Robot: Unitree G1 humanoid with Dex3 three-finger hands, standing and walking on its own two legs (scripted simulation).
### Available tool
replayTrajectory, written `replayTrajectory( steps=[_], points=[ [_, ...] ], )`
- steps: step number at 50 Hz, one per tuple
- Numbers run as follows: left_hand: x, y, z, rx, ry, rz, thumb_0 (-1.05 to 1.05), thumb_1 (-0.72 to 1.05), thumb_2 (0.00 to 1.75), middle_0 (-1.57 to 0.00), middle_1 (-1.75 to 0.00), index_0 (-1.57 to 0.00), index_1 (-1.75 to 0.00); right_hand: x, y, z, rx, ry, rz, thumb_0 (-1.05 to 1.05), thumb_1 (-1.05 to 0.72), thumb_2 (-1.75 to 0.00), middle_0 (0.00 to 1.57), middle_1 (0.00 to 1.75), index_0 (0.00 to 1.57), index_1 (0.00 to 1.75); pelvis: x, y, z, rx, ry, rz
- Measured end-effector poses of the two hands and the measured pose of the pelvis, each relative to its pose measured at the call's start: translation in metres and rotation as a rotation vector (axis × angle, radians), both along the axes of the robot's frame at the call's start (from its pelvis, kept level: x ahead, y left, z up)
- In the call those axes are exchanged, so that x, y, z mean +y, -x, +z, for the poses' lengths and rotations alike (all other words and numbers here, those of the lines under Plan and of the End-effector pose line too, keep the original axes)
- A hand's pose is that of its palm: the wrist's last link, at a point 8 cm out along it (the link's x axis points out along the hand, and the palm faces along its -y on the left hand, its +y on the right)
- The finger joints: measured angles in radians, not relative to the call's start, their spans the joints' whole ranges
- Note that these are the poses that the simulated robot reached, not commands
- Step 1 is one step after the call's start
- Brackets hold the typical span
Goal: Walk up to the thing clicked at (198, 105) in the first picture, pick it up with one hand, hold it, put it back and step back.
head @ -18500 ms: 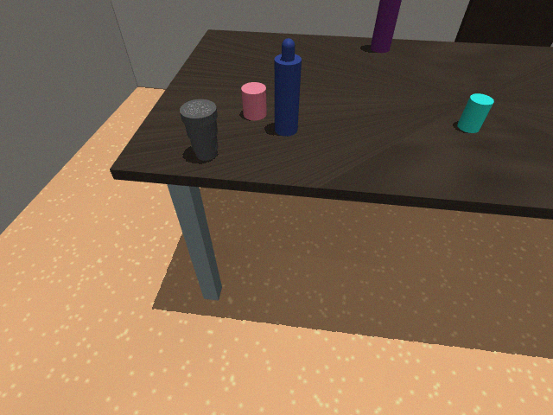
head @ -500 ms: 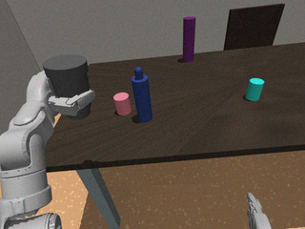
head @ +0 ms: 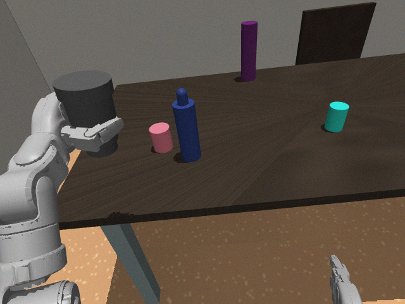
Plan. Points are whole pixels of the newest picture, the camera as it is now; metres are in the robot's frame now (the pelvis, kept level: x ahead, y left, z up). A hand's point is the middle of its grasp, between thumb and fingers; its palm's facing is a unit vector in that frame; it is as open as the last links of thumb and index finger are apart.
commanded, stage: crouch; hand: left
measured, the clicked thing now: (93, 117) +0.34 +0.17 +0.29
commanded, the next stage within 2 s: lower in 1.20 s
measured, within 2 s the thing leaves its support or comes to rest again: neither
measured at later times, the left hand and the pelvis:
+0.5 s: hand (108, 144) +0.40 +0.20 +0.19, palm faces +0.21 -0.98 +0.01, open 9.9 cm; pelvis -0.01 +0.00 +0.00, yaw +0 degrees
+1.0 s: hand (111, 151) +0.44 +0.22 +0.15, palm faces +0.22 -0.97 +0.02, open 9.9 cm; pelvis +0.01 +0.01 +0.00, yaw -1 degrees
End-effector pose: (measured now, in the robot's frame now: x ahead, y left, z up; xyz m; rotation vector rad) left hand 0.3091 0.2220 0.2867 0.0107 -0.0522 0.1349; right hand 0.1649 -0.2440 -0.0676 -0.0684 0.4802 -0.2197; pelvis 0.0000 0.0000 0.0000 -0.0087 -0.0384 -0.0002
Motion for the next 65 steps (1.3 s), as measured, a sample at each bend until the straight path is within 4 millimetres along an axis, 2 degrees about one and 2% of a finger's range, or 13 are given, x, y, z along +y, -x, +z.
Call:
replayTrajectory(
  steps=[9, 17, 22, 39, 47, 54, 65],
  points=[
    [0.002, -0.01, -0.031, 0.088, 0.06, 0.024, -0.11, -0.35, 1.08, -0.83, -1.11, -0.71, -1.04, -0.002, 0.006, 0.0, 0.019, 0.004, 0.0, -0.01, 0.54, -0.05, 0.05, 0.05, 0.05, 0.05, -0.004, 0.002, 0.0, 0.006, -0.005, 0.003],
    [0.015, -0.037, -0.07, 0.151, 0.06, 0.071, -0.11, -0.35, 1.08, -0.83, -1.11, -0.71, -1.04, -0.011, 0.023, -0.005, 0.078, 0.06, -0.028, -0.01, 0.54, -0.05, 0.05, 0.05, 0.05, 0.05, -0.005, 0.006, -0.002, 0.024, -0.002, 0.003],
    [0.024, -0.052, -0.087, 0.153, 0.049, 0.076, -0.11, -0.34, 1.08, -0.83, -1.11, -0.71, -1.05, -0.012, 0.028, -0.005, 0.092, 0.085, -0.046, -0.01, 0.54, -0.05, 0.05, 0.05, 0.05, 0.05, -0.001, 0.007, -0.002, 0.042, 0.003, -0.003],
    [0.049, -0.076, -0.125, 0.126, 0.033, 0.085, -0.11, -0.34, 1.07, -0.82, -1.11, -0.7, -1.05, 0.009, 0.019, 0.002, 0.094, 0.085, 0.0, -0.01, 0.53, -0.06, 0.05, 0.05, 0.05, 0.05, 0.009, -0.002, -0.001, 0.077, 0.011, -0.016],
    [0.049, -0.089, -0.139, 0.117, 0.033, 0.092, -0.11, -0.34, 1.08, -0.82, -1.11, -0.7, -1.05, 0.002, 0.026, 0.001, 0.137, 0.104, -0.015, -0.01, 0.53, -0.06, 0.05, 0.05, 0.06, 0.05, 0.009, -0.005, -0.001, 0.092, 0.013, -0.021],
    [0.048, -0.1, -0.144, 0.095, 0.048, 0.089, -0.11, -0.34, 1.08, -0.83, -1.11, -0.7, -1.05, -0.003, 0.024, 0.005, 0.153, 0.113, -0.026, -0.01, 0.52, -0.06, 0.05, 0.05, 0.05, 0.05, 0.007, -0.007, -0.001, 0.106, 0.014, -0.024],
    [0.059, -0.101, -0.163, 0.108, 0.032, 0.102, -0.11, -0.35, 1.08, -0.83, -1.11, -0.7, -1.05, -0.001, 0.021, 0.002, 0.188, 0.104, -0.02, -0.01, 0.52, -0.06, 0.05, 0.05, 0.05, 0.05, 0.007, -0.011, -0.003, 0.132, 0.016, -0.025]
  ],
)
